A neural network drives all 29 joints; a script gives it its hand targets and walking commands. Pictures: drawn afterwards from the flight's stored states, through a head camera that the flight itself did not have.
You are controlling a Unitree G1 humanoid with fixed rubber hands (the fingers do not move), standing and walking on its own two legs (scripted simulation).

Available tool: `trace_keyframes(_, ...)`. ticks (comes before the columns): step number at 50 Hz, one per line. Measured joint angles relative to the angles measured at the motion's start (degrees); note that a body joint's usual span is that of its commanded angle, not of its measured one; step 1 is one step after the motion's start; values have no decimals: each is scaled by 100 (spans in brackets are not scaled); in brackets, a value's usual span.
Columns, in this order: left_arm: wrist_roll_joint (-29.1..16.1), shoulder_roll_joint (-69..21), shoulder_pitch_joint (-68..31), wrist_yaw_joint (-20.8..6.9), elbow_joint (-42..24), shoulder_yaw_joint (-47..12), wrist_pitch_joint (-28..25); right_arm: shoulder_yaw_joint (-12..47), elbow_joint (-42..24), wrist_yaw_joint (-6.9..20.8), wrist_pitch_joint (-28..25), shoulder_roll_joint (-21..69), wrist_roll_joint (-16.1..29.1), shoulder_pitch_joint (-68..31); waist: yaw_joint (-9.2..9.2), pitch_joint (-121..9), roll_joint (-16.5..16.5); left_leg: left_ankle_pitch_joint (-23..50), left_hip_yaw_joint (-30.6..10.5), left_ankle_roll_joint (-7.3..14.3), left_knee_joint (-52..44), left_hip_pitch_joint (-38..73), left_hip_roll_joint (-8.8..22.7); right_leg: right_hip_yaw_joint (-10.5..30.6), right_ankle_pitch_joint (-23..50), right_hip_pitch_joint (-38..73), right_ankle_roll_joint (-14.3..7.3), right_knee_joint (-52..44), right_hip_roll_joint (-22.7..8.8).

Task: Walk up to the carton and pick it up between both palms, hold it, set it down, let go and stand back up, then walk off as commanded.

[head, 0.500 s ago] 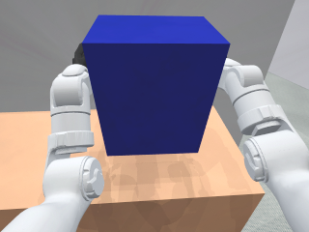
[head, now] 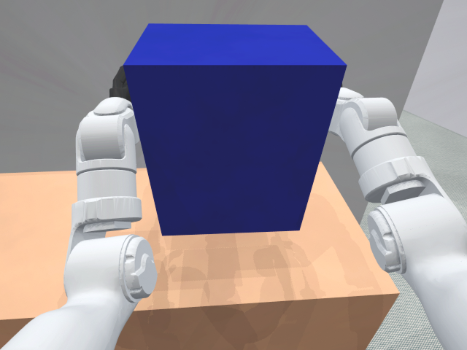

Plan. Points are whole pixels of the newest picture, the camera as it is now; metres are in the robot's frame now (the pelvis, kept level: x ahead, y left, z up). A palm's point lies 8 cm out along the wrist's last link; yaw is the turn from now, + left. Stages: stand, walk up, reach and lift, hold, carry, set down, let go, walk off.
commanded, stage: hold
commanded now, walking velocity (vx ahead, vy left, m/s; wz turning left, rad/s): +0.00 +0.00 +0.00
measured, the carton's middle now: (230, 135) +0.35 +0.01 +0.26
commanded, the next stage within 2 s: set down in 0.58 s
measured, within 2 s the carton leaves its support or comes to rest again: neither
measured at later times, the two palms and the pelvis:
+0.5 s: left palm (122, 108) +0.37 +0.17 +0.30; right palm (327, 102) +0.38 -0.15 +0.30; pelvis +0.00 +0.00 +0.00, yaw +0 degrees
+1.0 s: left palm (120, 97) +0.38 +0.17 +0.32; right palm (320, 95) +0.40 -0.15 +0.31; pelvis +0.00 +0.00 +0.00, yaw +1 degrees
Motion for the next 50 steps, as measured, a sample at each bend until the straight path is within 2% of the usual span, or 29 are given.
trace_keyframes(22,-58,41,-47,10,9,-1,-16,-34,-74,-12,13,13,-28,2,25,-24,-2,28,8,-3,10,-118,-2,17,15,-135,-3,39,-1)
trace_keyframes(27,-15,31,-181,1,201,91,-34,-98,68,5,41,20,-99,-98,48,-13,-42,26,16,12,-9,-84,-14,25,-4,-121,-2,60,-12)
trace_keyframes(30,-50,68,-135,1,129,21,-30,-64,60,3,19,15,-62,-109,4,-10,-44,28,-16,8,-3,-86,-21,-6,1,-91,-1,28,-17)
trace_keyframes(35,-191,191,-104,28,86,-62,-91,32,15,-45,-98,56,-29,-90,-200,47,-72,8,-107,14,25,-26,-47,-96,-24,30,-3,6,-36)
trace_keyframes(39,-86,148,-280,43,276,54,-337,-132,274,16,-398,93,-125,-218,-208,62,-81,-1,-70,11,25,-21,-45,-59,-36,1,-6,40,-37)
trace_keyframes(43,167,13,-540,29,545,328,-731,-318,610,190,-780,90,-377,-426,-101,152,-63,31,-5,30,-77,76,-54,6,-28,38,4,20,-51)
trace_keyframes(47,411,-112,-504,-43,474,482,-1016,-448,765,337,-1175,155,-589,-425,-18,298,-61,70,-10,31,-207,264,-53,-3,-3,226,0,-95,-50)
trace_keyframes(50,499,-143,-327,-103,366,472,-1146,-608,834,415,-1448,300,-782,-278,-42,419,-112,85,-92,11,-266,389,-58,-86,-25,381,-12,-145,-53)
